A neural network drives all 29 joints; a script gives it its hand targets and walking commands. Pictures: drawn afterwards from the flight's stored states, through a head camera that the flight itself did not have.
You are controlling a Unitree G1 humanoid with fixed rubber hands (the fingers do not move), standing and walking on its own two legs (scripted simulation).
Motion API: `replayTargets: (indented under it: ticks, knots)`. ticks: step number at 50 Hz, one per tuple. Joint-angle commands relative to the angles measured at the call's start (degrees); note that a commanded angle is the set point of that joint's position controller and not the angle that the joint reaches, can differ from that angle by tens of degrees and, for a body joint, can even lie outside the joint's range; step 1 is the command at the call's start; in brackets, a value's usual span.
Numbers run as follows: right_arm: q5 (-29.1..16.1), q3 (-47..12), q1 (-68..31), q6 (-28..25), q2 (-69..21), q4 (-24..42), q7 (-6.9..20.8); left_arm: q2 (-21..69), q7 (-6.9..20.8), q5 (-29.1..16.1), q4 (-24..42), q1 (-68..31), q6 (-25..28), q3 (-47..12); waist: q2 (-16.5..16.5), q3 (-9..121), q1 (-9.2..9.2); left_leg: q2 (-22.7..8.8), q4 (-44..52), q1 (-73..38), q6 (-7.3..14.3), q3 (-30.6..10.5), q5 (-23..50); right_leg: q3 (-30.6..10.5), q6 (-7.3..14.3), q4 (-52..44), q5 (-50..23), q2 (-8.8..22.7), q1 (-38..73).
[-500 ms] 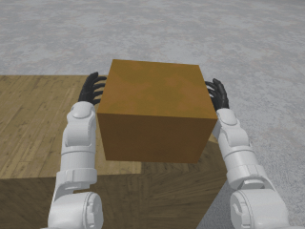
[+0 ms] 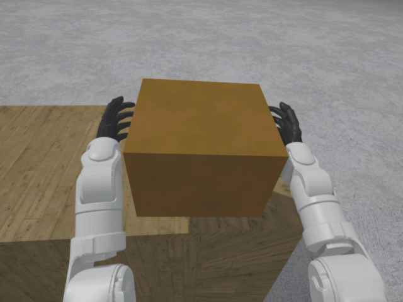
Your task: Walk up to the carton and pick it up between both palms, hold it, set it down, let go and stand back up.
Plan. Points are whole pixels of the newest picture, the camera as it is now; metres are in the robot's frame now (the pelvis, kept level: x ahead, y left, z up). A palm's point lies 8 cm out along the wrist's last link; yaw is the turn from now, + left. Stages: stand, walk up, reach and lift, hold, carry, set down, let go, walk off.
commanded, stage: hold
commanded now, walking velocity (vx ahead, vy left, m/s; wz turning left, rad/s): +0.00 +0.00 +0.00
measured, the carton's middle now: (201, 147) +0.38 +0.01 +0.15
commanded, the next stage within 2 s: none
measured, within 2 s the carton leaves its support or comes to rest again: neither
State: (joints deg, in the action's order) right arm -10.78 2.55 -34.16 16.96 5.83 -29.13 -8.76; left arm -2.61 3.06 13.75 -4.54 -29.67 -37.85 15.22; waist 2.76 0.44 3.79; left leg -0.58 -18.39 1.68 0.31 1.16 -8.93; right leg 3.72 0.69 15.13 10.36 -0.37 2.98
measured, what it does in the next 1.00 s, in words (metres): stands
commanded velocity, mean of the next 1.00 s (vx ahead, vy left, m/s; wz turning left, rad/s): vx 0.00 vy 0.00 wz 0.00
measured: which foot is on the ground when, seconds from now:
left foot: down 0.00-1.00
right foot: down 0.00-1.00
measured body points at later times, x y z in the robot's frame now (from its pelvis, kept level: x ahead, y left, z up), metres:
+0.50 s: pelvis -0.01 +0.00 +0.00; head -0.08 +0.02 +0.44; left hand +0.35 +0.18 +0.21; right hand +0.36 -0.17 +0.19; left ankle +0.02 +0.11 -0.75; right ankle -0.01 -0.11 -0.75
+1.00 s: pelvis -0.01 -0.01 +0.00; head -0.07 +0.02 +0.44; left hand +0.35 +0.18 +0.20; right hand +0.36 -0.17 +0.19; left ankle +0.02 +0.11 -0.75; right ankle -0.01 -0.11 -0.75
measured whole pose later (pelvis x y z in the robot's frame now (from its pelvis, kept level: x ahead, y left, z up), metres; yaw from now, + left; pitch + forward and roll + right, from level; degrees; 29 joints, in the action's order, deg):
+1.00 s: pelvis -0.01 -0.01 +0.00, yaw +0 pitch -8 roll +0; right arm -11.0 3.2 -34.8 19.5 4.9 -28.3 -9.2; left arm -2.9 4.5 14.7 -3.6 -30.6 -40.6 16.4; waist 3.4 1.2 4.5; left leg -0.7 -18.3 2.0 -0.1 0.5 -8.4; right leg 4.1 1.1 15.9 10.4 -0.6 2.5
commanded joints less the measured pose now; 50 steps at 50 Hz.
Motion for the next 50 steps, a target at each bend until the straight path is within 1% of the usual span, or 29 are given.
replayTargets:
  ticks: [1,2,3,5,6,7,8,9,12,13,15,17,21,25,27,30,31,33,36,39,40,41,42,43,44,46,47,49,50]
  knots:
    - [-4.6,-20.6,-43.1,-2.6,-28.6,18.9,6.6,27.8,7.9,-7.4,7.5,-35.2,1.8,-24.9,-4.5,17.8,0.57,1.9,0.2,-11.2,-1.8,0.3,17.7,0.6,-2.6,-2.4,-12.4,-1.8,-2.7]
    - [-4.7,-20.8,-43.9,-2.5,-28.9,19.5,6.6,27.6,8.1,-7.7,7.8,-35.7,1.6,-24.9,-4.0,18.5,0.57,2.0,0.2,-11.0,-1.6,0.4,17.4,0.5,-2.8,-2.4,-12.6,-1.8,-2.5]
    - [-4.7,-20.5,-43.4,-2.1,-28.7,18.7,6.5,27.3,8.2,-7.3,7.4,-35.5,1.3,-24.6,-4.4,17.0,0.69,2.0,0.5,-10.7,-1.7,0.4,17.1,0.5,-2.7,-2.5,-12.2,-1.7,-2.8]
    - [-4.4,-19.8,-43.4,-1.6,-28.3,17.9,6.6,26.9,8.7,-6.7,6.3,-35.3,0.7,-23.6,-3.8,16.2,0.74,2.0,1.1,-10.0,-1.5,0.6,15.2,0.5,-2.6,-2.8,-10.9,-1.6,-2.7]
    - [-4.4,-19.6,-43.7,-1.7,-28.6,18.4,6.6,27.2,8.7,-6.9,7.1,-35.7,0.7,-24.2,-4.5,16.6,0.96,2.0,1.0,-9.8,-1.7,0.6,15.3,0.4,-2.6,-2.6,-10.8,-1.6,-2.7]
    - [-4.9,-20.1,-45.2,-2.0,-29.1,20.1,6.7,27.8,8.6,-7.8,8.3,-36.8,0.8,-25.0,-4.6,18.7,0.90,2.0,0.6,-10.2,-1.7,0.5,16.1,0.5,-2.6,-2.4,-11.6,-1.6,-2.5]
    - [-4.8,-20.0,-45.0,-1.8,-28.9,19.4,6.6,27.5,8.6,-7.6,7.4,-36.8,0.8,-24.9,-4.4,17.7,1.14,2.1,0.5,-10.4,-1.7,0.5,16.0,0.5,-2.6,-2.4,-11.5,-1.7,-2.9]
    - [-5.0,-20.5,-45.7,-1.9,-29.3,20.5,6.6,27.9,8.4,-8.0,8.4,-37.1,0.9,-25.2,-4.6,19.0,0.90,2.0,0.4,-10.4,-1.7,0.4,16.4,0.6,-2.6,-2.3,-11.8,-1.8,-2.7]
    - [-5.1,-20.1,-46.2,-1.7,-29.5,19.8,6.8,27.9,8.1,-7.9,7.8,-38.2,0.9,-25.2,-4.8,18.3,0.78,2.0,0.6,-10.0,-1.6,0.3,15.0,0.6,-2.5,-2.4,-10.0,-1.7,-3.7]
    - [-4.4,-19.5,-45.6,-1.4,-29.1,18.0,6.9,27.5,8.2,-7.1,6.1,-37.9,0.7,-24.1,-4.8,16.6,0.55,1.9,1.2,-9.5,-1.4,0.5,13.2,0.6,-2.4,-2.8,-8.1,-1.5,-4.4]
    - [-4.3,-19.1,-46.1,-1.5,-29.4,17.6,7.3,27.8,8.2,-7.3,6.3,-38.7,0.7,-24.1,-4.6,16.9,0.44,1.7,1.6,-9.0,-1.2,0.5,12.5,0.7,-2.3,-2.6,-7.6,-1.6,-4.4]
    - [-4.2,-18.6,-47.5,-1.7,-29.8,17.9,7.5,28.3,8.1,-8.0,6.3,-40.1,0.8,-24.9,-4.8,17.6,0.81,1.7,1.7,-8.5,-1.2,0.5,11.4,0.7,-2.3,-2.6,-6.6,-1.5,-4.8]
    - [-3.2,-17.1,-48.0,-1.4,-29.6,15.3,7.6,27.7,8.5,-6.8,3.1,-40.0,0.4,-22.7,-4.2,15.5,0.36,1.7,2.8,-7.2,-0.5,0.7,7.7,0.5,-2.4,-3.1,-4.1,-1.1,-5.2]
    - [-3.3,-17.1,-49.2,-2.0,-29.6,15.5,7.7,28.0,8.5,-7.3,2.4,-40.6,0.7,-22.8,-4.1,17.4,0.49,1.7,2.1,-8.0,-0.5,0.6,9.3,0.7,-2.4,-2.9,-5.0,-1.4,-5.0]
    - [-3.5,-17.2,-49.2,-2.2,-29.9,15.9,7.7,28.4,8.4,-7.7,3.5,-41.2,0.9,-23.5,-4.6,18.4,0.84,1.8,1.7,-8.8,-0.7,0.6,10.3,0.7,-2.4,-2.7,-5.9,-1.4,-5.0]
    - [-3.6,-17.6,-48.5,-2.1,-29.9,15.7,7.6,28.1,8.3,-7.7,4.3,-41.3,1.0,-23.5,-4.3,19.3,0.90,1.8,1.4,-9.4,-0.8,0.5,11.5,0.9,-2.6,-2.5,-6.9,-1.5,-4.6]
    - [-3.7,-17.5,-47.7,-1.9,-29.5,14.7,7.6,27.6,8.4,-7.3,3.8,-40.9,0.9,-23.1,-4.5,18.4,1.03,1.9,1.4,-9.3,-0.9,0.6,11.5,0.8,-2.7,-2.5,-6.9,-1.4,-4.7]
    - [-3.7,-17.9,-47.1,-1.8,-29.4,15.1,7.3,27.2,8.8,-6.6,3.4,-39.1,0.4,-22.3,-4.0,17.5,0.86,2.0,1.3,-9.1,-0.6,0.7,12.1,0.7,-2.8,-2.5,-8.5,-1.3,-3.7]
    - [-4.5,-18.5,-47.7,-1.8,-29.9,17.2,6.9,27.8,9.1,-7.2,5.1,-39.9,0.5,-23.1,-4.4,18.5,1.07,2.2,1.0,-9.1,-0.9,0.6,13.4,0.7,-2.8,-2.2,-9.8,-1.3,-2.9]
    - [-5.8,-21.0,-47.6,-1.9,-30.7,20.8,6.4,27.8,8.6,-8.1,7.9,-39.3,1.0,-24.8,-4.8,21.2,0.92,2.4,-0.4,-10.5,-1.2,0.3,17.5,0.6,-3.1,-1.4,-14.5,-1.6,-1.7]
    - [-6.0,-21.1,-46.7,-1.6,-30.3,20.5,6.2,27.4,8.6,-8.0,7.8,-38.7,0.9,-24.7,-4.4,20.3,1.27,2.5,-0.4,-10.7,-1.2,0.2,17.2,0.6,-3.2,-1.6,-14.5,-1.6,-2.0]
    - [-5.8,-21.1,-45.8,-1.1,-30.2,19.8,6.1,27.0,8.7,-7.6,7.5,-38.4,0.7,-24.2,-4.1,18.8,1.11,2.5,0.0,-10.3,-1.1,0.3,16.4,0.6,-3.3,-1.8,-14.0,-1.4,-2.4]
    - [-5.4,-20.4,-46.0,-0.8,-29.7,19.1,6.2,26.6,8.9,-7.1,6.1,-38.5,0.3,-23.4,-3.9,17.3,0.96,2.6,0.8,-9.3,-0.8,0.5,13.4,0.5,-3.2,-2.4,-11.2,-1.2,-3.3]
    - [-5.3,-20.4,-45.6,-0.6,-30.0,18.8,6.3,26.6,9.0,-6.8,6.6,-38.1,0.2,-23.1,-3.7,16.9,0.62,2.5,1.2,-8.8,-0.5,0.5,12.8,0.5,-3.2,-2.4,-10.6,-1.1,-3.0]
    - [-5.1,-19.8,-45.0,-0.5,-29.5,18.3,6.3,26.6,9.2,-6.7,6.1,-37.9,-0.1,-23.2,-4.1,16.0,0.92,2.3,1.6,-8.6,-0.7,0.6,12.0,0.5,-2.9,-2.5,-9.6,-1.1,-3.4]
    - [-5.5,-20.1,-47.2,-1.1,-30.2,20.9,6.6,27.6,9.0,-7.9,8.3,-39.6,0.2,-24.7,-4.9,18.5,0.67,2.2,1.1,-8.9,-1.0,0.5,13.0,0.8,-2.8,-2.1,-9.3,-1.4,-3.4]
    - [-5.4,-19.8,-46.4,-0.9,-29.9,20.2,6.6,27.5,8.9,-8.0,7.9,-39.6,0.2,-24.9,-4.9,18.1,1.33,2.2,1.0,-9.4,-1.1,0.5,13.4,0.6,-2.8,-2.3,-9.8,-1.3,-3.8]
    - [-5.7,-20.2,-47.0,-1.0,-30.2,21.3,6.7,27.9,8.6,-8.4,8.6,-39.8,0.4,-25.7,-5.2,19.5,1.19,2.2,0.6,-10.0,-1.3,0.3,14.4,0.7,-2.8,-2.0,-10.5,-1.5,-3.9]
    - [-5.8,-20.2,-46.4,-0.7,-29.8,20.9,6.6,27.8,8.5,-8.3,8.1,-38.9,0.3,-25.4,-4.8,19.1,1.46,2.1,0.5,-10.2,-1.2,0.3,14.5,0.6,-2.8,-2.1,-10.9,-1.5,-3.9]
